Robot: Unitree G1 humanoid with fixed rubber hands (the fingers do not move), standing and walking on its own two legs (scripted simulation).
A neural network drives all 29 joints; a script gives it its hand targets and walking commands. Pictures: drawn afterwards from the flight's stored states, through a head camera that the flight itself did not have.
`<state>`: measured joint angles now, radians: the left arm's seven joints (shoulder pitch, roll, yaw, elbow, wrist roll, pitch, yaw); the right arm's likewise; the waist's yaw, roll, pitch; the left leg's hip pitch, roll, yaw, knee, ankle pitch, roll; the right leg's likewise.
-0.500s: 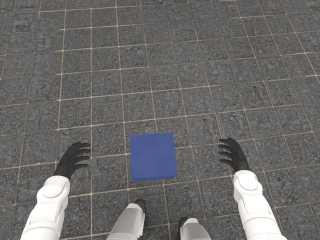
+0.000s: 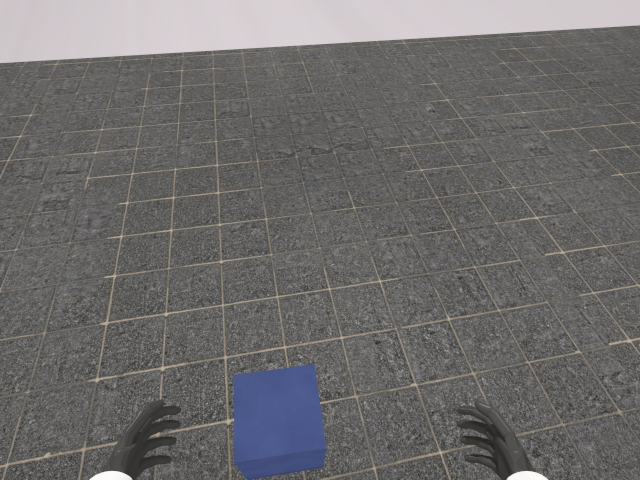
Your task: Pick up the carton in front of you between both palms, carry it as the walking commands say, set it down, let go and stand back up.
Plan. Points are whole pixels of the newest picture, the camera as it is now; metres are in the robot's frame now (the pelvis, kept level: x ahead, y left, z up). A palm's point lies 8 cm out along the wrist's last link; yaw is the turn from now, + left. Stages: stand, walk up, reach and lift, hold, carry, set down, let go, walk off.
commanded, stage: let go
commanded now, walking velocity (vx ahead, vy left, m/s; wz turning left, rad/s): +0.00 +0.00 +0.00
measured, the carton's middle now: (280, 423) +0.36 +0.09 -0.65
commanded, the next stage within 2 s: stand in 0.28 s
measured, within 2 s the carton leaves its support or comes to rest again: neither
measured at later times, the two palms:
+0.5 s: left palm out of the picture +0.15 +0.30 -0.09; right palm out of the picture +0.15 -0.25 -0.08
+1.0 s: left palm out of the picture +0.12 +0.33 -0.11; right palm out of the picture +0.11 -0.25 -0.09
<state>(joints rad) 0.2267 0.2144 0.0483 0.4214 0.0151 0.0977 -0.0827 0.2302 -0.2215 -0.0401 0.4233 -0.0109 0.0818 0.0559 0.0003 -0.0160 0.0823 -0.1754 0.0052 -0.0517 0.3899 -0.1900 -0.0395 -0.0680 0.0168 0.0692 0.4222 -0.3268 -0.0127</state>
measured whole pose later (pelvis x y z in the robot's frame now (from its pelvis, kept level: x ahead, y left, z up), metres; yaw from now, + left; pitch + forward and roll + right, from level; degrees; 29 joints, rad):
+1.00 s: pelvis +0.01 +0.04 -0.01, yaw -2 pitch -1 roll +0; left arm 0.23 0.36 0.03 0.76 0.04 0.01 0.02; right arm 0.17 -0.33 -0.02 0.85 -0.04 0.00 -0.02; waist 0.00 -0.04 0.01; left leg -0.24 -0.02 -0.01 0.53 -0.28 0.02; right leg -0.10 -0.02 0.11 0.47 -0.36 0.04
